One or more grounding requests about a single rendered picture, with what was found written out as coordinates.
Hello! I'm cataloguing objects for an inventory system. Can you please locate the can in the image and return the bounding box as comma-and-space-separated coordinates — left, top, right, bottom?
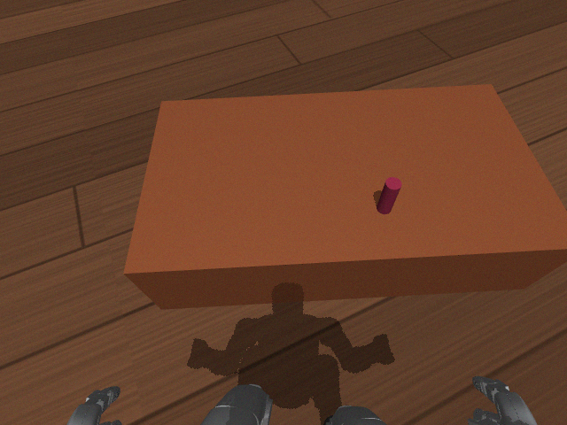
377, 177, 402, 214

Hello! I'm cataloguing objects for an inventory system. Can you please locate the left robot hand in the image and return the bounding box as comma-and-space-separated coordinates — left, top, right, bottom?
67, 386, 122, 425

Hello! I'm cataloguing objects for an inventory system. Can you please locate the right robot hand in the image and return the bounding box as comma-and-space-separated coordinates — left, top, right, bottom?
468, 376, 538, 425

